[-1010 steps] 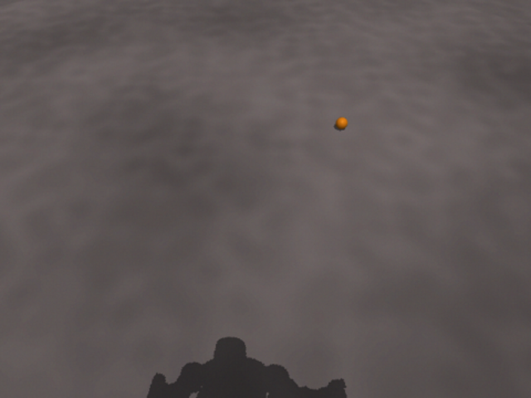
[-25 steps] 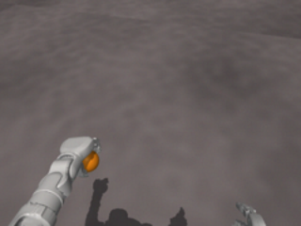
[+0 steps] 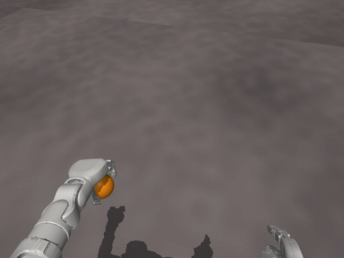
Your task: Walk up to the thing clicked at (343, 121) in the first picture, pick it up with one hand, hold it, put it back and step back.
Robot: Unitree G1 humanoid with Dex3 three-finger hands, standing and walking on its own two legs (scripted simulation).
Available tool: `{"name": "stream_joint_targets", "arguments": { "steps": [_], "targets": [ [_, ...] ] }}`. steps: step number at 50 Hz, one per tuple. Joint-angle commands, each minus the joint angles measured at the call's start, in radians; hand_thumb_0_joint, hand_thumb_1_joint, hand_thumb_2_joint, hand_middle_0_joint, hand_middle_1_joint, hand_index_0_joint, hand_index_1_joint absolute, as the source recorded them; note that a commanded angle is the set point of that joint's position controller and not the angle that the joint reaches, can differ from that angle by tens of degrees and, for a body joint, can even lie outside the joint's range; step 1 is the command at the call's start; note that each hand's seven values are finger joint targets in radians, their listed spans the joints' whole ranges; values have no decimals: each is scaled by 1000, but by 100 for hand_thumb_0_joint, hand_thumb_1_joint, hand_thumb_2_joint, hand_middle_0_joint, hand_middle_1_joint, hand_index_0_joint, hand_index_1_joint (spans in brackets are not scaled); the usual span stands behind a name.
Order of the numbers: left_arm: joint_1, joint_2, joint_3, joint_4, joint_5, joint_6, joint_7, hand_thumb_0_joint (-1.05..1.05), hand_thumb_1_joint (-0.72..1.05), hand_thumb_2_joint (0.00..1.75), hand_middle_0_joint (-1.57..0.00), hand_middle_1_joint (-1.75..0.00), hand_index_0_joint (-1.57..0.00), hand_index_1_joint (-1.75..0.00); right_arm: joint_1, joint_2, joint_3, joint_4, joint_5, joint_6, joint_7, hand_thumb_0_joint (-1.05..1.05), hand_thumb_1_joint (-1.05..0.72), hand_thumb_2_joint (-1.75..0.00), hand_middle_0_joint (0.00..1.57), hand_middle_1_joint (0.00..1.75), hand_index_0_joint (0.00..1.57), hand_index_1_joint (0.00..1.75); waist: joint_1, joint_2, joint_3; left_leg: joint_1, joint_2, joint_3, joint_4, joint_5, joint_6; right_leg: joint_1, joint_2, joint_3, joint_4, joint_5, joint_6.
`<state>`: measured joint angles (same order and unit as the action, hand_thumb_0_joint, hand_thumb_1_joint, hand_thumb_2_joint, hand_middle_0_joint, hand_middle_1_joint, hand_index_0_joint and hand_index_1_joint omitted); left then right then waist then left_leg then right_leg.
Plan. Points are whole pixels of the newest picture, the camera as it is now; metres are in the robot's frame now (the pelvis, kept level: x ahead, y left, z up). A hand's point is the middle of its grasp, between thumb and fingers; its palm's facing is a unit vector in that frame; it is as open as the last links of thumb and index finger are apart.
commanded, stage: hold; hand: left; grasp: from above
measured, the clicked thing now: (101, 186) +0.31 +0.22 -0.06
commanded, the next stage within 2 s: crouch in 0.34 s
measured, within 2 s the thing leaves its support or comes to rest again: neither
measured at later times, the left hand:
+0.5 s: hand (94, 184) +0.30 +0.23 -0.03, palm faces -0.44 -0.05 -0.90, open 9.4 cm
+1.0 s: hand (106, 198) +0.32 +0.24 -0.18, palm faces -0.43 +0.05 -0.90, open 9.3 cm
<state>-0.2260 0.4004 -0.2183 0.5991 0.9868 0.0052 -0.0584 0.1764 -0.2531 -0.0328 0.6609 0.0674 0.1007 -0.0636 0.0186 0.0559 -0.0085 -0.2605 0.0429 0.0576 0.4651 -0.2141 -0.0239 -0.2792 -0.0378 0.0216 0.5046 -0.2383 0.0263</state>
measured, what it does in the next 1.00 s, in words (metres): lowers itself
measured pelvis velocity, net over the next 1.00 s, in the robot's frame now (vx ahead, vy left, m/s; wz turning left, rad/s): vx -0.02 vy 0.01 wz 0.02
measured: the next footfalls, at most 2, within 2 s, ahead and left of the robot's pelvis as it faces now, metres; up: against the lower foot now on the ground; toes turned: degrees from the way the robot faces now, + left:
none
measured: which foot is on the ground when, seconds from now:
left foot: down 0.00-1.00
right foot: down 0.00-1.00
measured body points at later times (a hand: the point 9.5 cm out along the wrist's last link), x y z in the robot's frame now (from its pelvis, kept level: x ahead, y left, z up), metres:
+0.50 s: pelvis +0.00 +0.00 +0.00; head +0.01 -0.03 +0.45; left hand +0.31 +0.23 +0.02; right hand +0.15 -0.25 -0.12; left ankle +0.02 +0.14 -0.74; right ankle +0.02 -0.14 -0.74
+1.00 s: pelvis -0.02 +0.01 -0.08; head +0.07 +0.01 +0.36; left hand +0.34 +0.24 -0.12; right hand +0.08 -0.28 -0.19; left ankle +0.02 +0.14 -0.74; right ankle +0.02 -0.14 -0.74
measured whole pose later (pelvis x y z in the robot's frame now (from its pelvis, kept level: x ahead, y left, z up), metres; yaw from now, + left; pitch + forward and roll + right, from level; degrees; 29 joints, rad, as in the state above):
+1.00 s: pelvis -0.02 +0.01 -0.08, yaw +1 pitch +18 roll -1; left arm -0.51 0.39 -0.15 1.11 1.17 -0.08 0.32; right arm 0.21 -0.27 -0.08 0.71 -0.01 0.06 -0.02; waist -0.06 0.01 -0.12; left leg -0.94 0.06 0.00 1.06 -0.42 -0.02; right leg -0.92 -0.03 0.00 1.04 -0.43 0.04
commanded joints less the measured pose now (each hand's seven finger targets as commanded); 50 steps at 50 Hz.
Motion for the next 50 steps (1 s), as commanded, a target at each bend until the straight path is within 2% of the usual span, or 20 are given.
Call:
{"name": "stream_joint_targets", "arguments": {
  "steps": [1, 6, 9, 11, 13, 15, 17, 21, 22, 24, 25, 29, 32, 35, 40, 42, 43, 45, 48, 50],
  "targets": [
    [-336, 203, 111, -158, 0, -3, 53, 0, 54, 73, -85, -82, -90, -77, -91, -119, -34, -135, 1, -40, -6, 0, -90, -90, 20, 30, 20, 30, -10, -69, -213, 116, -51, 4, -48, 115, 38, 34, 55, -23, -97, 97, -23],
    [-313, 186, 106, -148, 7, 1, 71, 0, 54, 73, -84, -83, -90, -78, -98, -114, -37, -137, 0, -41, -3, 0, -90, -90, 20, 30, 20, 30, -3, -57, -209, 107, -53, 5, -52, 98, 35, 31, 54, -24, -97, 78, -27],
    [-343, 215, 126, -175, 8, -4, 73, 0, 53, 76, -85, -81, -89, -77, -88, -121, -43, -127, -2, -42, -3, 0, -90, -90, 20, 30, 20, 30, 0, -33, -248, 126, -51, 3, -46, 134, 32, 46, 55, -24, -84, 115, -28],
    [-359, 197, 105, -181, 11, -7, 75, 0, 52, 77, -86, -81, -90, -77, -79, -119, -43, -125, -3, -43, -3, 0, -91, -90, 20, 30, 20, 30, -9, -43, -255, 131, -50, 2, -41, 143, 33, 46, 57, -24, -84, 125, -27],
    [-345, 223, 135, -160, 8, -6, 83, 0, 50, 73, -83, -82, -87, -77, -76, -119, -44, -121, -2, -42, -5, 0, -91, -90, 20, 30, 20, 30, -2, -29, -256, 129, -51, 6, -41, 146, 32, 46, 57, -23, -87, 128, -26],
    [-346, 193, 106, -147, 7, -4, 81, 0, 49, 70, -81, -81, -87, -76, -79, -115, -42, -119, -2, -42, -4, 0, -91, -90, 20, 30, 20, 30, -12, -52, -251, 132, -50, 5, -39, 161, 34, 52, 56, -25, -85, 145, -25],
    [-360, 204, 112, -165, 4, -2, 80, 0, 52, 71, -83, -82, -89, -77, -73, -120, -47, -118, 0, -44, -5, 0, -91, -90, 20, 30, 20, 30, -8, -39, -272, 140, -50, 8, -35, 175, 35, 55, 55, -23, -84, 161, -24],
    [-320, 185, 95, -115, 7, 5, 66, 0, 52, 73, -84, -82, -89, -77, -76, -119, -46, -120, 1, -40, -4, 0, -91, -90, 20, 30, 20, 30, -4, -80, -235, 123, -49, 6, -42, 181, 37, 60, 56, -29, -90, 164, -24],
    [-337, 188, 95, -148, -1, 3, 64, 0, 57, 65, -86, -87, -93, -79, -82, -120, -46, -124, 1, -39, -4, 0, -93, -91, 20, 30, 20, 30, -3, -66, -237, 129, -51, 6, -43, 176, 37, 59, 54, -27, -95, 163, -24],
    [-298, 208, 123, -138, -1, 1, 60, 0, 50, 68, -81, -82, -86, -76, -71, -122, -46, -127, 3, -36, -4, 0, -89, -90, 20, 30, 20, 30, 3, -61, -241, 129, -51, 10, -42, 183, 36, 65, 55, -25, -91, 165, -25],
    [-275, 183, 101, -117, 4, 2, 57, 0, 51, 68, -82, -81, -88, -76, -78, -116, -43, -128, 1, -34, -3, 0, -89, -90, 20, 30, 20, 30, -2, -74, -221, 121, -49, 7, -45, 179, 37, 56, 56, -29, -90, 163, -26],
    [-275, 175, 100, -96, 13, -20, 75, 0, 55, 67, -86, -78, -91, -73, -68, -119, -42, -134, 2, -28, -2, 0, -90, -90, 20, 30, 20, 30, -16, -93, -189, 94, -53, 6, -37, 152, 38, 26, 54, -26, -87, 140, -26],
    [-292, 188, 126, -45, 38, -43, 127, 0, 55, 67, -85, -78, -91, -73, -55, -116, -43, -121, -6, -26, 0, 0, -89, -90, 20, 30, 20, 30, -20, -92, -180, 64, -57, 6, -14, 123, 38, -9, 50, -25, -73, 112, -25],
    [-329, 171, 118, 55, 66, -59, 193, 0, 56, 64, -87, -77, -92, -72, -32, -122, -51, -100, -19, -24, 7, 0, -90, -90, 20, 30, 20, 30, -47, -109, -176, -1, -58, 2, 39, 98, 37, -69, 48, -27, -29, 97, -24],
    [-489, 162, 105, 164, 114, -77, 306, 0, 59, 68, -89, -79, -95, -74, 25, -136, -72, -45, -44, -31, 25, 0, -90, -90, 20, 30, 20, 30, -85, -66, -284, -134, -53, -5, 219, 73, 27, -237, 48, -21, 129, 89, -26],
    [-485, 132, 94, 262, 141, -83, 346, 0, 58, 67, -90, -78, -95, -73, 55, -138, -80, -34, -54, -41, 34, 0, -90, -90, 20, 30, 20, 30, -98, -82, -312, -245, -49, -12, 325, 46, 24, -333, 49, -25, 229, 63, -29],
    [-557, 141, 99, 245, 150, -94, 365, 0, 57, 66, -89, -78, -94, -72, 68, -139, -84, -30, -60, -46, 37, 0, -90, -90, 20, 30, 20, 30, -97, -43, -358, -286, -47, -14, 378, 43, 20, -389, 49, -22, 282, 61, -34],
    [-570, 161, 116, 318, 178, -95, 402, 0, 57, 64, -89, -77, -94, -72, 83, -147, -93, -32, -66, -54, 41, 0, -90, -90, 20, 30, 20, 30, -95, -13, -418, -371, -47, -13, 469, 21, 17, -472, 51, -25, 365, 36, -39],
    [-616, 153, 125, 419, 187, -82, 448, 0, 57, 63, -88, -76, -94, -70, 102, -154, -97, -23, -75, -69, 41, 0, -90, -90, 20, 30, 20, 30, -110, -12, -466, -514, -43, -32, 577, -13, 20, -589, 57, -44, 487, -3, -44],
    [-669, 189, 146, 445, 188, -75, 467, 0, 56, 63, -87, -76, -93, -70, 118, -159, -100, -17, -84, -80, 38, 0, -90, -90, 20, 30, 20, 30, -115, 8, -519, -582, -39, -43, 642, -45, 22, -675, 59, -51, 553, -37, -48]
  ]
}}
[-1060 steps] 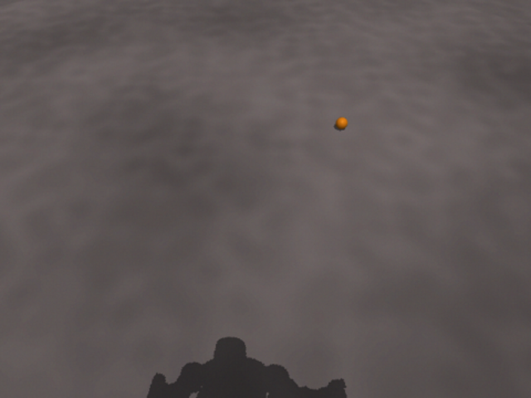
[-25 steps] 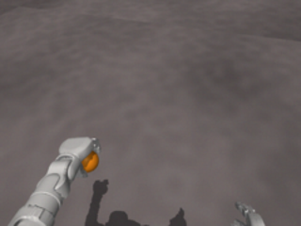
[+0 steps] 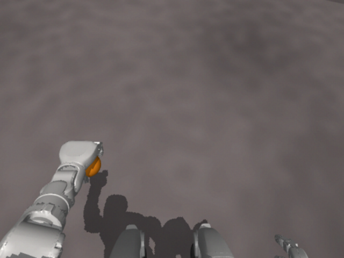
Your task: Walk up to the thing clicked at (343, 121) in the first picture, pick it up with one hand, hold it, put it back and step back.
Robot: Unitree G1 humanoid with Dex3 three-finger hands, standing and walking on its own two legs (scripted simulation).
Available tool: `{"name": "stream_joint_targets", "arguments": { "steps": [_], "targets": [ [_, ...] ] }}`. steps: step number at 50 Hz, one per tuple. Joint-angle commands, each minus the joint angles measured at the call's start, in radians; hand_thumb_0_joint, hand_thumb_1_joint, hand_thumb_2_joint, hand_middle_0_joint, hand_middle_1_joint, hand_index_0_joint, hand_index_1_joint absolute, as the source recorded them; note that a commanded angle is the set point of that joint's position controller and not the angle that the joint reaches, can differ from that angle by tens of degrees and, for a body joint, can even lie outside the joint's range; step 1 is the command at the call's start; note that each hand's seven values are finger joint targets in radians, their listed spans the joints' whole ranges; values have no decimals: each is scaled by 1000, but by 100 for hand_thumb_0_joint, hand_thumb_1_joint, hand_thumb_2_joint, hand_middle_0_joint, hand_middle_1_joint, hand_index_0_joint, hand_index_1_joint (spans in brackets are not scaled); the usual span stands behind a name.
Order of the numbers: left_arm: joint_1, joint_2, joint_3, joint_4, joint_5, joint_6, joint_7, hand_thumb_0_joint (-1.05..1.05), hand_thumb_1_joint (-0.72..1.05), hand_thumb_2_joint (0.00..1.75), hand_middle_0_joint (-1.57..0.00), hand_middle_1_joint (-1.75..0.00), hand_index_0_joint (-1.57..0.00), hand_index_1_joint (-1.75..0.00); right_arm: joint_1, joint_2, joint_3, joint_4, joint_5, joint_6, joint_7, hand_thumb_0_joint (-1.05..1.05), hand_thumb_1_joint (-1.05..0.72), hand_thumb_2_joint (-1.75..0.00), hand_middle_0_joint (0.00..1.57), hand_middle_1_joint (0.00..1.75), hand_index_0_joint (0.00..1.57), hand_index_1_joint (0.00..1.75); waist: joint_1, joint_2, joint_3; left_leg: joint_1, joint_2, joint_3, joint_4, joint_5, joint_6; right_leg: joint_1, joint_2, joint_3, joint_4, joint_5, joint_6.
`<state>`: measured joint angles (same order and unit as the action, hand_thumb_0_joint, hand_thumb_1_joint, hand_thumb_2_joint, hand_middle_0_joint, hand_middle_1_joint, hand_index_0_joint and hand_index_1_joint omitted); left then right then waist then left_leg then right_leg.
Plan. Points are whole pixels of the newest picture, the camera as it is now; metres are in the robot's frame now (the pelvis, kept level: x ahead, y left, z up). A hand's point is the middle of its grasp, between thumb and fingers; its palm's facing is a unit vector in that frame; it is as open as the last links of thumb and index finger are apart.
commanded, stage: crouch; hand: left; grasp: from above
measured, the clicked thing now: (88, 164) +0.37 +0.23 -0.13
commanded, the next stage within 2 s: lower in 1.42 s
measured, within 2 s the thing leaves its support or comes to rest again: neither
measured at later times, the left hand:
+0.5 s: hand (101, 178) +0.40 +0.25 -0.35, palm faces -0.46 +0.02 -0.89, open 9.3 cm
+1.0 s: hand (105, 179) +0.42 +0.26 -0.45, palm faces -0.45 +0.01 -0.89, open 9.3 cm
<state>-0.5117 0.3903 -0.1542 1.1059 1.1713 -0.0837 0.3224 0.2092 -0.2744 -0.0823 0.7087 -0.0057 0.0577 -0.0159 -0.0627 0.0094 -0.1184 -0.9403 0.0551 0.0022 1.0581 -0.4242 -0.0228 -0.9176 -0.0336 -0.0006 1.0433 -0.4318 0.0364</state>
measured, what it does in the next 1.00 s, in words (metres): lowers itself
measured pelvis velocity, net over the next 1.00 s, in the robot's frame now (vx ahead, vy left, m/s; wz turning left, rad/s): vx -0.05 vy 0.00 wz -0.07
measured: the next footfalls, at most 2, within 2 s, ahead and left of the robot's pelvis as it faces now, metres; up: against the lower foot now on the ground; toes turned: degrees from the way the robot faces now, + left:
none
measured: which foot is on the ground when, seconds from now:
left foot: down 0.00-1.00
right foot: down 0.00-1.00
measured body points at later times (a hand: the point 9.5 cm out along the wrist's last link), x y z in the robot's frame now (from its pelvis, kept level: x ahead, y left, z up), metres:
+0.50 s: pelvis -0.04 +0.01 -0.20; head +0.17 +0.03 +0.20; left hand +0.42 +0.25 -0.30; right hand +0.02 -0.26 -0.33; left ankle +0.04 +0.13 -0.66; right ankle +0.04 -0.14 -0.66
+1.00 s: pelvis -0.05 +0.00 -0.30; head +0.19 +0.04 +0.08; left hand +0.44 +0.26 -0.40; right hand +0.00 -0.29 -0.42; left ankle +0.04 +0.13 -0.66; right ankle +0.03 -0.14 -0.66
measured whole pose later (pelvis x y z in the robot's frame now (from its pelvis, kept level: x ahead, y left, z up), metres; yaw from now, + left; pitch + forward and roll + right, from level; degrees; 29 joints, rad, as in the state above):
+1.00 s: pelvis -0.05 +0.00 -0.30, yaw -4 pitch +36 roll -6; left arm -0.90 0.67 0.08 1.34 1.25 -0.18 0.35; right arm 0.14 -0.27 -0.03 0.74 -0.12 -0.05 0.11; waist -0.19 0.01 -0.11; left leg -2.16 0.04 -0.13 2.19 -0.67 -0.03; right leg -2.09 -0.01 -0.03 2.13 -0.69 0.05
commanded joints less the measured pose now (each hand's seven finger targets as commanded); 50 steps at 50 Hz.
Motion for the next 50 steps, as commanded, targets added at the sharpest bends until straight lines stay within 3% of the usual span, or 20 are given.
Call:
{"name": "stream_joint_targets", "arguments": {
  "steps": [1, 3, 6, 9, 11, 12, 13, 17, 24, 26, 27, 28, 30, 32, 34, 38, 39, 44, 50],
  "targets": [
    [-389, 223, 98, -43, 1, 17, 94, 0, 54, 60, -85, -76, -91, -70, 89, -142, -53, -62, -14, -43, -12, 0, -90, -90, 20, 30, 20, 30, -27, 54, -420, 49, -52, 8, 78, 135, 21, -70, 55, -33, 48, 130, -61],
    [-400, 210, 94, -13, -2, 27, 95, 0, 53, 64, -86, -75, -91, -70, 97, -143, -53, -55, -21, -53, -13, 0, -90, -90, 20, 30, 20, 30, -46, 58, -465, -48, -53, 5, 148, 98, 27, -129, 50, -32, 112, 108, -61],
    [-454, 258, 127, -57, -12, 29, 93, 0, 50, 66, -85, -74, -90, -70, 107, -149, -59, -56, -30, -67, -14, 0, -90, -90, 20, 30, 20, 30, -40, 102, -572, -101, -47, -10, 225, 53, 25, -213, 45, -36, 206, 69, -65],
    [-466, 296, 152, -34, -2, 31, 83, 0, 43, 66, -80, -75, -84, -70, 110, -153, -58, -47, -35, -73, -16, 0, -90, -90, 20, 30, 20, 30, -55, 81, -574, -205, -43, -23, 285, -15, 28, -297, 43, -43, 279, 13, -67],
    [-496, 309, 164, -34, -1, 23, 73, 0, 43, 65, -79, -76, -84, -71, 119, -153, -57, -41, -43, -80, -11, 0, -90, -90, 20, 30, 20, 30, -70, 92, -607, -256, -43, -27, 344, -20, 34, -355, 43, -45, 333, 9, -67],
    [-523, 341, 180, -70, 1, 18, 73, 0, 43, 67, -80, -76, -84, -71, 120, -153, -56, -42, -44, -82, -10, 0, -90, -90, 20, 30, 20, 30, -62, 106, -647, -262, -45, -29, 365, -27, 33, -373, 43, -48, 359, -5, -70],
    [-484, 340, 186, -10, 4, 19, 70, 0, 45, 67, -81, -76, -85, -71, 119, -158, -54, -36, -47, -86, -8, 0, -90, -90, 20, 30, 20, 30, -71, 94, -617, -289, -45, -39, 387, -38, 32, -425, 42, -52, 381, -22, -69],
    [-515, 351, 191, 26, 6, -6, 64, 0, 49, 64, -82, -76, -88, -70, 129, -159, -45, -30, -56, -102, 9, 0, -90, -90, 20, 30, 20, 30, -94, 95, -610, -382, -45, -56, 472, -94, 36, -550, 39, -67, 472, -70, -72],
    [-619, 400, 218, -39, 28, -61, 74, 0, 59, 70, -90, -80, -96, -74, 156, -176, -38, -2, -77, -128, 45, 0, -91, -90, 20, 30, 20, 30, -116, 191, -724, -394, -42, -69, 617, -41, 32, -695, 34, -84, 615, -34, -71],
    [-628, 437, 241, -49, 40, -66, 83, 0, 59, 70, -91, -78, -96, -73, 162, -185, -36, 2, -83, -131, 55, 0, -91, -90, 20, 30, 20, 30, -106, 231, -769, -375, -41, -69, 652, 12, 28, -718, 32, -87, 657, -1, -73],
    [-650, 456, 251, -59, 47, -71, 88, 0, 58, 70, -90, -79, -96, -74, 165, -186, -37, 10, -86, -130, 60, 0, -91, -90, 20, 30, 20, 30, -105, 235, -774, -391, -41, -61, 673, 11, 29, -723, 34, -88, 668, 2, -72],
    [-612, 434, 247, 0, 51, -64, 90, 0, 56, 71, -90, -77, -94, -72, 161, -188, -33, 8, -89, -131, 64, 0, -91, -90, 20, 30, 20, 30, -107, 232, -757, -398, -40, -66, 684, 24, 27, -738, 32, -90, 684, 8, -71],
    [-647, 437, 250, 1, 51, -66, 95, 0, 57, 75, -91, -80, -95, -75, 164, -187, -30, 12, -97, -132, 75, 0, -91, -90, 20, 30, 20, 30, -124, 232, -750, -439, -40, -53, 730, 39, 33, -750, 35, -91, 705, 29, -67],
    [-664, 482, 269, -12, 56, -70, 97, 0, 58, 73, -91, -80, -96, -75, 165, -186, -31, 15, -101, -131, 81, 0, -91, -90, 20, 30, 20, 30, -117, 214, -756, -490, -41, -35, 771, 33, 41, -732, 40, -88, 716, 42, -63],
    [-624, 471, 262, 45, 57, -64, 92, 0, 58, 74, -91, -80, -96, -75, 153, -179, -25, 3, -100, -129, 89, 0, -92, -91, 20, 30, 20, 30, -114, 192, -740, -548, -43, -22, 797, 16, 46, -717, 44, -82, 728, 41, -60],
    [-658, 482, 260, 32, 55, -71, 77, 0, 60, 72, -91, -82, -96, -76, 151, -184, -26, 11, -108, -123, 101, 0, -92, -90, 20, 30, 20, 30, -118, 209, -743, -596, -39, -17, 847, 16, 47, -720, 51, -84, 770, 50, -57],
    [-642, 507, 277, 46, 55, -70, 75, 0, 59, 72, -90, -82, -95, -76, 152, -191, -27, 8, -106, -121, 103, 0, -91, -90, 20, 30, 20, 30, -116, 191, -732, -602, -39, -24, 849, 10, 46, -734, 50, -92, 780, 40, -57],
    [-687, 530, 278, 76, 60, -82, 69, 0, 58, 67, -88, -80, -94, -74, 141, -198, -18, 11, -110, -115, 114, 0, -91, -90, 20, 30, 20, 30, -130, 205, -675, -670, -36, -27, 893, -38, 46, -802, 55, -100, 828, 1, -60],
    [-729, 542, 276, 100, 76, -101, 67, 0, 53, 66, -85, -78, -91, -72, 139, -213, -13, 17, -114, -111, 119, 0, -91, -90, 20, 30, 20, 30, -140, 229, -680, -692, -40, -37, 925, -73, 41, -873, 56, -115, 881, -36, -65]
  ]
}}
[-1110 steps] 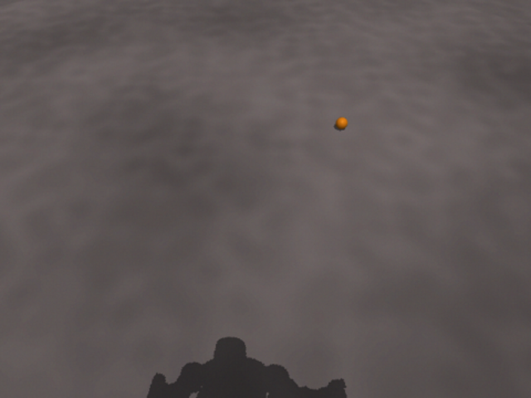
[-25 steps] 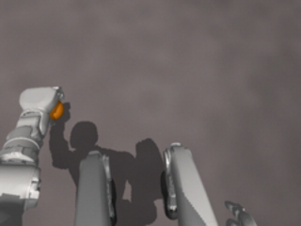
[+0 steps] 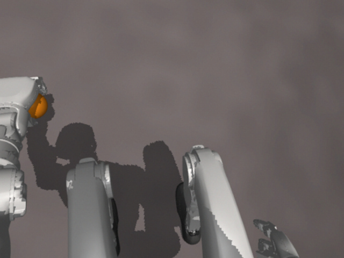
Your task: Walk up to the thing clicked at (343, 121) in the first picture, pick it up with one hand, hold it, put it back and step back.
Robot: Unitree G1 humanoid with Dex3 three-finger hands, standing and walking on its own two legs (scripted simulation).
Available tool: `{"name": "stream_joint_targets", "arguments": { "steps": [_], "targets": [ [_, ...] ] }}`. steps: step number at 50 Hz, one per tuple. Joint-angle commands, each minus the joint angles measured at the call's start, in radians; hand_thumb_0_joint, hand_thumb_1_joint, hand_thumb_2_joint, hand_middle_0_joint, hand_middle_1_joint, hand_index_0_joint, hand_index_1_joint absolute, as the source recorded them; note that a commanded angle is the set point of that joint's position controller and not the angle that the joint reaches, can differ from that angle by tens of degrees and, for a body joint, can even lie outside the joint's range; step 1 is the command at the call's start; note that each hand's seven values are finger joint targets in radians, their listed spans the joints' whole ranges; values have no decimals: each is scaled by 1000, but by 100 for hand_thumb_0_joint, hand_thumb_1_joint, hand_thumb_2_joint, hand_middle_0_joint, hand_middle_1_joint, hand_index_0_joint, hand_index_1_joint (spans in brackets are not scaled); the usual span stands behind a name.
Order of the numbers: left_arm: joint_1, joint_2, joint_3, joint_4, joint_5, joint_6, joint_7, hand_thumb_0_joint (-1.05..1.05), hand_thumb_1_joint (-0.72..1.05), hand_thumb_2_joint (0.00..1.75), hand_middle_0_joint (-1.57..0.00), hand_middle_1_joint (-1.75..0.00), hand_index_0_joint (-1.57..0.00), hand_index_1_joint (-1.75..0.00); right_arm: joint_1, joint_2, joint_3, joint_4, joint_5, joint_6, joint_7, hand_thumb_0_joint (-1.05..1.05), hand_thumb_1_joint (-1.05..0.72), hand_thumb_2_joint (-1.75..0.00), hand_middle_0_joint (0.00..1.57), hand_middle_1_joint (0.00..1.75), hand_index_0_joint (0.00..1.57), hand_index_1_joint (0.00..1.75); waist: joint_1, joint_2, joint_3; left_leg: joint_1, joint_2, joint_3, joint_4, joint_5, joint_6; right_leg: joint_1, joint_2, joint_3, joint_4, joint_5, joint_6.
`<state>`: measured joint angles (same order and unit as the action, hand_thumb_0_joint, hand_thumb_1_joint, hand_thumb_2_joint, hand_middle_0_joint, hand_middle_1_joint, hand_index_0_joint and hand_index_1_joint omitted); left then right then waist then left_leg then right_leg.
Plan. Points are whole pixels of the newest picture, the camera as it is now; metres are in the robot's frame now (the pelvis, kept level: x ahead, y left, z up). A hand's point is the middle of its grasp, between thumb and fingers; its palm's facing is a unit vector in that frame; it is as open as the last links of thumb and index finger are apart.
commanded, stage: crouch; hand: left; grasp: from above
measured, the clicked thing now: (31, 105) +0.47 +0.29 -0.18
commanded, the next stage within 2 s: lower in 0.42 s
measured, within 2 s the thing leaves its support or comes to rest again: neither
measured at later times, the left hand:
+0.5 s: hand (34, 110) +0.46 +0.30 -0.21, palm faces -0.46 -0.03 -0.89, open 9.2 cm
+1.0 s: hand (41, 115) +0.46 +0.30 -0.27, palm faces -0.46 -0.05 -0.89, open 9.1 cm
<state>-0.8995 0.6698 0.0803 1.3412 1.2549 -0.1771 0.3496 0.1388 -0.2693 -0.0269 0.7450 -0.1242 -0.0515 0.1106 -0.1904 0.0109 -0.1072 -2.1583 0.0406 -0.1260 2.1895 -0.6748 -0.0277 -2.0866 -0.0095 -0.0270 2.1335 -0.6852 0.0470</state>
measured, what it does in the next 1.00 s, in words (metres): lowers itself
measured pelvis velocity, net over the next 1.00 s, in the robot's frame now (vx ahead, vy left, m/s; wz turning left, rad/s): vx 0.00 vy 0.00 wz -0.05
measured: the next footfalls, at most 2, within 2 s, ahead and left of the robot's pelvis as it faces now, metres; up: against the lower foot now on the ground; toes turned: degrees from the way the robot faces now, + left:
none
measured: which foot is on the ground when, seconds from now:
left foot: down 0.00-1.00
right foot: down 0.00-1.00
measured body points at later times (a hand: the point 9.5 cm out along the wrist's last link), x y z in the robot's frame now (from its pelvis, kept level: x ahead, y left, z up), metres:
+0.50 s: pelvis -0.01 +0.00 -0.05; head +0.23 +0.05 +0.32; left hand +0.48 +0.30 -0.16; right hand +0.03 -0.28 -0.16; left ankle +0.08 +0.13 -0.36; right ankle +0.09 -0.14 -0.36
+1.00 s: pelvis +0.00 +0.00 -0.08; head +0.26 +0.07 +0.28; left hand +0.48 +0.30 -0.22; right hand +0.04 -0.28 -0.18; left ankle +0.08 +0.13 -0.36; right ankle +0.09 -0.14 -0.36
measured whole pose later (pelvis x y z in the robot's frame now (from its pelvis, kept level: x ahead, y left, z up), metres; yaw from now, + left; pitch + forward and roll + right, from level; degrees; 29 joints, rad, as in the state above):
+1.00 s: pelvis +0.00 +0.00 -0.08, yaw -3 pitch +33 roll -9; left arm -0.99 0.83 0.14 1.54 1.33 -0.25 0.46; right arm 0.12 -0.28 0.08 0.75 -0.20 -0.07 0.15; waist -0.26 -0.04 0.01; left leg -2.36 0.02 -0.19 2.45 -0.68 -0.03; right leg -2.26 0.01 -0.05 2.36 -0.69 0.06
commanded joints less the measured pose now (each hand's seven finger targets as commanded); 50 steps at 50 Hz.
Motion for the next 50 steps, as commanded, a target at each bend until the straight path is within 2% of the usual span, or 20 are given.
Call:
{"name": "stream_joint_targets", "arguments": {
  "steps": [1, 2, 4, 6, 11, 14, 15, 16, 18, 21, 23, 26, 28, 31, 32, 35, 38, 40, 46, 50],
  "targets": [
    [-342, 281, 49, -123, -3, -10, 43, 0, 53, 65, -84, -78, -90, -72, 210, -225, -66, -16, 4, -2, -5, 0, -91, -90, 20, 30, 20, 30, -12, 246, -683, 518, -26, 87, -206, 174, 42, 283, 29, -92, -194, 212, -78],
    [-357, 288, 49, -129, -6, -12, 45, 0, 52, 65, -84, -78, -90, -72, 209, -219, -66, -18, 4, -2, -4, 0, -91, -90, 20, 30, 20, 30, -6, 248, -689, 510, -27, 95, -197, 164, 45, 290, 32, -89, -197, 206, -78],
    [-346, 256, 30, -74, 0, -11, 42, 0, 51, 65, -84, -78, -89, -72, 217, -221, -58, -9, -1, -2, 0, 0, -91, -90, 20, 30, 20, 30, -29, 220, -639, 483, -28, 91, -183, 150, 46, 257, 32, -94, -186, 196, -77],
    [-404, 315, 57, -111, 3, -19, 48, 0, 52, 64, -84, -77, -89, -71, 215, -230, -56, -7, -2, -4, -1, 0, -91, -90, 20, 30, 20, 30, -21, 267, -676, 490, -28, 95, -167, 151, 46, 249, 30, -93, -167, 198, -78],
    [-371, 302, 49, -13, 15, -25, 54, 0, 52, 61, -84, -75, -90, -69, 224, -238, -40, 1, -10, -6, 7, 0, -91, -90, 20, 30, 20, 30, -42, 239, -624, 457, -31, 77, -146, 127, 44, 191, 28, -107, -130, 176, -79],
    [-423, 359, 69, -49, 18, -37, 60, 0, 52, 61, -85, -72, -90, -67, 221, -242, -33, 2, -13, -7, 8, 0, -91, -90, 20, 30, 20, 30, -33, 251, -651, 427, -31, 91, -122, 114, 50, 211, 33, -105, -125, 167, -78],
    [-395, 331, 52, -1, 17, -34, 61, 0, 52, 60, -85, -72, -90, -67, 222, -234, -24, 3, -15, -7, 9, 0, -91, -90, 20, 30, 20, 30, -41, 234, -629, 414, -32, 94, -112, 116, 50, 215, 36, -105, -125, 170, -77],
    [-419, 338, 54, -20, 14, -40, 61, 0, 53, 59, -85, -72, -91, -67, 222, -238, -23, 1, -17, -9, 10, 0, -91, -90, 20, 30, 20, 30, -51, 240, -623, 390, -32, 97, -105, 109, 52, 213, 36, -105, -123, 166, -75],
    [-412, 358, 65, -18, 18, -41, 67, 0, 54, 57, -87, -71, -92, -66, 222, -239, -17, 4, -21, -9, 9, 0, -91, -90, 20, 30, 20, 30, -38, 254, -640, 393, -34, 99, -94, 118, 51, 215, 37, -107, -112, 172, -76],
    [-406, 352, 53, 4, 20, -43, 63, 0, 53, 60, -88, -69, -92, -65, 225, -242, -10, 10, -21, -9, 13, 0, -92, -90, 20, 30, 20, 30, -49, 232, -613, 363, -33, 99, -77, 118, 54, 210, 41, -109, -105, 176, -74],
    [-419, 384, 68, -17, 17, -44, 67, 0, 56, 59, -90, -69, -94, -65, 226, -247, -9, 10, -23, -10, 12, 0, -91, -90, 20, 30, 20, 30, -44, 256, -634, 377, -31, 99, -69, 127, 53, 218, 41, -111, -99, 182, -73],
    [-416, 376, 66, -21, 16, -45, 69, 0, 56, 61, -92, -66, -95, -63, 220, -247, -5, 11, -21, -5, 13, 0, -92, -91, 20, 30, 20, 30, -38, 261, -627, 375, -32, 95, -65, 135, 50, 201, 42, -115, -83, 192, -76],
    [-389, 353, 51, 19, 23, -42, 66, 0, 54, 58, -91, -67, -95, -63, 225, -247, -3, 10, -25, -6, 17, 0, -92, -90, 20, 30, 20, 30, -55, 252, -616, 373, -30, 91, -56, 142, 50, 201, 43, -121, -77, 202, -74],
    [-404, 364, 51, 34, 21, -50, 70, 0, 57, 58, -94, -65, -97, -62, 224, -253, 9, 9, -31, -3, 20, 0, -92, -90, 20, 30, 20, 30, -75, 223, -582, 319, -33, 92, -31, 140, 57, 208, 45, -121, -76, 207, -67],
    [-380, 356, 47, 54, 21, -49, 69, 0, 57, 57, -94, -65, -97, -61, 221, -253, 11, 10, -30, -5, 21, 0, -92, -90, 20, 30, 20, 30, -65, 221, -569, 332, -32, 84, -34, 145, 54, 186, 43, -126, -63, 207, -71],
    [-408, 399, 66, 28, 28, -66, 81, 0, 59, 60, -96, -65, -99, -62, 210, -259, 17, 10, -34, -6, 22, 0, -92, -90, 20, 30, 20, 30, -59, 263, -586, 346, -32, 81, -21, 153, 49, 173, 47, -131, -42, 211, -73],
    [-415, 408, 84, 18, 40, -76, 102, 0, 63, 60, -98, -66, -101, -62, 209, -266, 18, 7, -42, -6, 24, 0, -92, -90, 20, 30, 20, 30, -64, 298, -599, 375, -34, 75, -18, 168, 41, 151, 45, -141, -17, 219, -76],
    [-403, 388, 68, 50, 49, -81, 112, 0, 63, 59, -98, -65, -101, -62, 196, -266, 22, 4, -48, -5, 26, 0, -92, -90, 20, 30, 20, 30, -74, 307, -578, 379, -32, 71, -9, 159, 40, 123, 48, -147, -11, 212, -76],
    [-408, 426, 99, 52, 67, -77, 149, 0, 66, 64, -101, -67, -104, -64, 209, -277, 29, 11, -66, -10, 31, 0, -92, -90, 20, 30, 20, 30, -82, 319, -583, 370, -34, 73, 15, 173, 43, 129, 48, -150, 5, 229, -70],
    [-392, 415, 84, 81, 61, -64, 157, 0, 67, 63, -100, -64, -103, -61, 202, -276, 35, 14, -72, -19, 38, 0, -91, -90, 20, 30, 20, 30, -99, 316, -570, 348, -28, 70, 42, 183, 46, 144, 52, -151, 13, 251, -65]
  ]
}}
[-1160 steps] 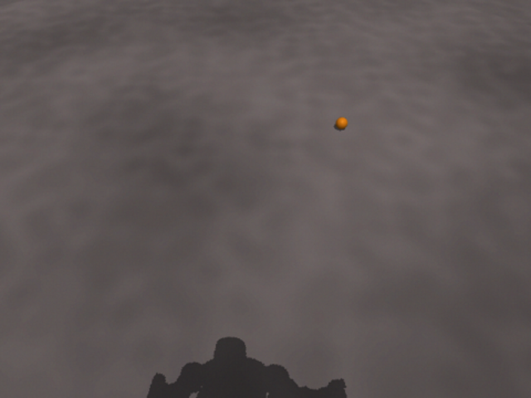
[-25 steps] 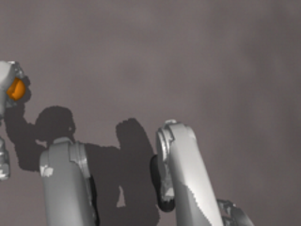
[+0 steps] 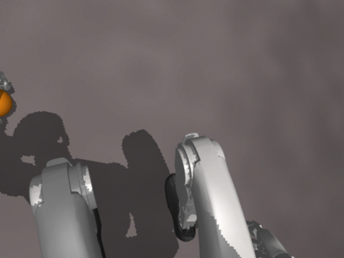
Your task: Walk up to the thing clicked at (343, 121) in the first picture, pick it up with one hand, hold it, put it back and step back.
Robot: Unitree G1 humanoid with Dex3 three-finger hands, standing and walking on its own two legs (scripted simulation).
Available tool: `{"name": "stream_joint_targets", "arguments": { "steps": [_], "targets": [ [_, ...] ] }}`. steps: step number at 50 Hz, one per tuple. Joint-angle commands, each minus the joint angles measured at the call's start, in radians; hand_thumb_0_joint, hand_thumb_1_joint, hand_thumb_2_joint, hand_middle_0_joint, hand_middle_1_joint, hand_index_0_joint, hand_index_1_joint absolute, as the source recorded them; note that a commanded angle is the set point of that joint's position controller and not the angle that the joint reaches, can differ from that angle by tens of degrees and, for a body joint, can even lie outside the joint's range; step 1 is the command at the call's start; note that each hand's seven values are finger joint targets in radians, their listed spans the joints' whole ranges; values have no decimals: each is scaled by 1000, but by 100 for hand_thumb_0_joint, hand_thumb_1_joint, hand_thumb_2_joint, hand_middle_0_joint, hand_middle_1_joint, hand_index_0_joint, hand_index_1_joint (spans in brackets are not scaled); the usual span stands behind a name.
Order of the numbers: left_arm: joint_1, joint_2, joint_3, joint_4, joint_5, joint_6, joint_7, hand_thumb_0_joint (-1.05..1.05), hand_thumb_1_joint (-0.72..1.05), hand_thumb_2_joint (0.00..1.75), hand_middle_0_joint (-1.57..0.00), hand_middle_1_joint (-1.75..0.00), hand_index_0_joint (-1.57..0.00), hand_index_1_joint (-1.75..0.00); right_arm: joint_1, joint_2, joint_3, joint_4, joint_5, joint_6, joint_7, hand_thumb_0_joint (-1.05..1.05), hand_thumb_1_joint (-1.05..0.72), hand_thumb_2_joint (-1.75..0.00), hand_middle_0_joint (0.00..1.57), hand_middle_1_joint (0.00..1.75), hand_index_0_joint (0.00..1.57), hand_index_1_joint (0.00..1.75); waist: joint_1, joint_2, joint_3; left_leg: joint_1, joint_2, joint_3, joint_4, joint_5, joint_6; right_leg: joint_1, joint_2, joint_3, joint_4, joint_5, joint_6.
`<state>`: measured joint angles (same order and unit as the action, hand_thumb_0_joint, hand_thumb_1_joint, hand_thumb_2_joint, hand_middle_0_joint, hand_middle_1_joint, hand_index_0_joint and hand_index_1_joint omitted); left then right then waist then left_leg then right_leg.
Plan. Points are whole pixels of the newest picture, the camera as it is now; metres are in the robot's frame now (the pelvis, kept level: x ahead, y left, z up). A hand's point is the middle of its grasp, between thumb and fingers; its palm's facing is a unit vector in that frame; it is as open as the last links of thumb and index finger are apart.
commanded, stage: rest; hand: left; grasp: from above
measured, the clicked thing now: out of the picture +0.46 +0.32 -0.22
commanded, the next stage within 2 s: open in 1.42 s
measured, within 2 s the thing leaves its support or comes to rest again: rests again in 1.10 s
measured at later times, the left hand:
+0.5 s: hand out of the picture +0.45 +0.32 -0.23, palm faces -0.46 -0.10 -0.88, open 9.1 cm
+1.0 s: hand (2, 108) +0.45 +0.32 -0.24, palm faces -0.46 -0.10 -0.88, open 9.1 cm
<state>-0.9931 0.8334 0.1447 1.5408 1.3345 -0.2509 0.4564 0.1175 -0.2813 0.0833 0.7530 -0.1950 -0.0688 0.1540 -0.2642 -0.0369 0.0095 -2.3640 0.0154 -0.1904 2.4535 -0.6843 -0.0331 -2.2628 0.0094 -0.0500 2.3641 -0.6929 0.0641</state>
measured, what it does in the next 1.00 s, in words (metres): stands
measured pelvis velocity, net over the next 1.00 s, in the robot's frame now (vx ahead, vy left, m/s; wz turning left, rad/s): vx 0.00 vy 0.00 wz -0.07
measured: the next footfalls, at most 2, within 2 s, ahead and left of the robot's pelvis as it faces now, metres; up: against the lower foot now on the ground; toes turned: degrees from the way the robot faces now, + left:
none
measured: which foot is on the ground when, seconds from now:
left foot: down 0.00-1.00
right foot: down 0.00-1.00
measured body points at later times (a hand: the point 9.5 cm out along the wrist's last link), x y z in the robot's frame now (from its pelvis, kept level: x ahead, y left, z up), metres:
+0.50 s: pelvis +0.00 +0.00 -0.02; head +0.27 +0.09 +0.33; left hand +0.47 +0.32 -0.18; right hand +0.05 -0.28 -0.10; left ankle +0.07 +0.14 -0.28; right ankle +0.10 -0.13 -0.28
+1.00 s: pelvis +0.00 +0.00 -0.02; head +0.27 +0.10 +0.32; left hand +0.47 +0.32 -0.19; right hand +0.04 -0.27 -0.09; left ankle +0.07 +0.14 -0.28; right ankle +0.10 -0.13 -0.28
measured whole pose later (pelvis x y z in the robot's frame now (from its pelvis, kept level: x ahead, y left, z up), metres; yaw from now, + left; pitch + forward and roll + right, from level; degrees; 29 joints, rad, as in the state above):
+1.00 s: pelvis +0.00 +0.00 -0.02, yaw -4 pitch +28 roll -12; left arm -1.01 0.98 0.18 1.69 1.33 -0.26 0.57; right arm 0.08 -0.32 0.21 0.72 -0.28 -0.16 0.21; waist -0.34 -0.10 0.12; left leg -2.37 0.02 -0.27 2.56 -0.71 -0.04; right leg -2.26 0.04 -0.10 2.41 -0.68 0.07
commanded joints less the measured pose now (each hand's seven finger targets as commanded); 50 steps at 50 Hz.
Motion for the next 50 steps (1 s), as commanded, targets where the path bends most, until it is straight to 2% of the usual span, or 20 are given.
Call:
{"name": "stream_joint_targets", "arguments": {
  "steps": [1, 6, 10, 13, 14, 15, 23, 28, 29, 30, 33, 34, 35, 38, 39, 41, 44, 47, 48, 50],
  "targets": [
    [-318, 269, 33, -132, -23, 7, 52, 0, 66, 64, -100, -64, -103, -61, 235, -271, -70, 7, -8, -3, -3, 0, -91, -90, 20, 30, 20, 30, -31, 360, -693, 556, -4, 130, -219, 204, 52, 322, 31, -133, -212, 266, -80],
    [-295, 310, 59, -109, -28, 4, 58, 0, 69, 64, -101, -67, -104, -63, 229, -282, -57, -3, -18, -9, 6, 0, -91, -90, 20, 30, 20, 30, -35, 347, -685, 525, -2, 128, -189, 229, 53, 352, 36, -139, -199, 297, -80],
    [-284, 300, 42, -83, -25, -2, 63, 0, 70, 65, -103, -66, -106, -63, 211, -281, -44, -4, -24, -12, 13, 0, -91, -90, 20, 30, 20, 30, -35, 379, -663, 526, 0, 118, -198, 194, 48, 326, 44, -149, -187, 260, -84],
    [-280, 342, 72, -80, -22, -8, 79, 0, 71, 67, -103, -67, -106, -64, 207, -300, -37, -18, -33, -17, 15, 0, -91, -90, 20, 30, 20, 30, -37, 366, -658, 520, 0, 114, -182, 204, 50, 339, 44, -158, -186, 271, -82],
    [-265, 317, 50, -60, -13, -5, 78, 0, 73, 67, -104, -66, -107, -63, 207, -299, -32, -9, -33, -19, 16, 0, -91, -90, 20, 30, 20, 30, -42, 366, -645, 529, 0, 117, -173, 209, 49, 328, 44, -157, -180, 272, -84],
    [-277, 366, 80, -80, -13, -12, 88, 0, 73, 66, -104, -67, -107, -63, 197, -302, -32, -17, -35, -18, 18, 0, -90, -90, 20, 30, 20, 30, -41, 375, -662, 516, 5, 112, -177, 208, 50, 349, 49, -157, -181, 279, -82],
    [-271, 339, 53, -31, -15, -11, 112, 0, 76, 70, -106, -69, -109, -65, 185, -312, -8, -13, -57, -35, 27, 0, -91, -90, 20, 30, 20, 30, -64, 388, -618, 524, 7, 101, -161, 205, 46, 326, 55, -173, -167, 280, -81],
    [-260, 408, 85, -1, -13, -9, 132, 0, 76, 68, -106, -68, -109, -64, 179, -327, -1, -10, -63, -46, 29, 0, -91, -90, 20, 30, 20, 30, -65, 378, -607, 483, 13, 99, -143, 183, 51, 351, 60, -169, -176, 273, -78],
    [-262, 404, 83, -4, -7, -8, 133, 0, 76, 69, -106, -69, -109, -65, 189, -332, 0, -11, -67, -48, 32, 0, -91, -90, 20, 30, 20, 30, -75, 373, -583, 475, 11, 101, -136, 194, 50, 349, 57, -171, -172, 280, -78],
    [-279, 349, 43, -4, -14, -6, 127, 0, 76, 70, -106, -68, -109, -65, 170, -321, 7, -24, -66, -54, 34, 0, -90, -90, 20, 30, 20, 30, -79, 369, -575, 479, 9, 100, -137, 183, 48, 332, 58, -172, -169, 269, -81],
    [-278, 387, 60, 5, -24, -8, 133, 0, 76, 69, -107, -67, -110, -64, 169, -336, 9, -20, -66, -64, 35, 0, -91, -90, 20, 30, 20, 30, -81, 382, -577, 492, 12, 88, -144, 175, 46, 329, 61, -184, -168, 259, -82],
    [-275, 365, 37, 9, -18, -6, 128, 0, 77, 69, -107, -67, -110, -64, 163, -340, 12, -32, -68, -69, 38, 0, -91, -90, 20, 30, 20, 30, -87, 383, -559, 492, 10, 91, -140, 174, 45, 320, 60, -186, -163, 257, -82],
    [-252, 396, 60, 7, -20, -7, 133, 0, 75, 69, -107, -67, -109, -64, 163, -335, 9, -14, -69, -67, 38, 0, -91, -90, 20, 30, 20, 30, -73, 395, -586, 506, 16, 85, -153, 176, 44, 343, 66, -185, -167, 260, -81],
    [-272, 380, 43, 7, -18, -4, 132, 0, 77, 68, -108, -66, -110, -63, 166, -340, 19, -26, -73, -76, 44, 0, -91, -90, 20, 30, 20, 30, -90, 403, -572, 520, 15, 84, -138, 205, 43, 337, 64, -190, -154, 289, -78],
    [-256, 410, 68, 16, -25, -5, 139, 0, 77, 69, -108, -66, -110, -63, 165, -343, 18, -16, -74, -75, 43, 0, -91, -90, 20, 30, 20, 30, -80, 394, -587, 515, 17, 81, -140, 197, 44, 347, 66, -189, -161, 285, -78],
    [-258, 368, 42, 18, -30, -7, 143, 0, 76, 67, -106, -66, -109, -63, 151, -342, 29, -32, -72, -77, 46, 0, -91, -90, 20, 30, 20, 30, -85, 410, -575, 521, 15, 78, -148, 216, 38, 342, 64, -198, -152, 294, -81],
    [-272, 421, 58, 26, -17, -5, 150, 0, 74, 68, -106, -64, -108, -62, 160, -346, 31, -18, -80, -79, 49, 0, -91, -90, 20, 30, 20, 30, -96, 417, -568, 507, 21, 77, -133, 201, 43, 350, 69, -190, -153, 295, -78],
    [-260, 425, 58, 36, -21, -9, 157, 0, 74, 71, -108, -64, -109, -62, 151, -347, 38, -25, -79, -83, 50, 0, -91, -90, 20, 30, 20, 30, -92, 408, -549, 490, 21, 76, -137, 185, 45, 351, 70, -189, -161, 280, -78],
    [-271, 389, 34, 27, -16, -9, 154, 0, 75, 71, -108, -63, -109, -62, 152, -353, 44, -38, -83, -86, 53, 0, -91, -90, 20, 30, 20, 30, -108, 396, -547, 507, 17, 73, -137, 203, 42, 341, 68, -202, -151, 292, -78],
    [-283, 405, 35, 40, -23, -14, 157, 0, 77, 67, -108, -64, -110, -62, 142, -354, 44, -34, -84, -94, 55, 0, -91, -90, 20, 30, 20, 30, -112, 412, -526, 498, 19, 71, -140, 165, 43, 328, 70, -201, -156, 263, -77]
  ]
}}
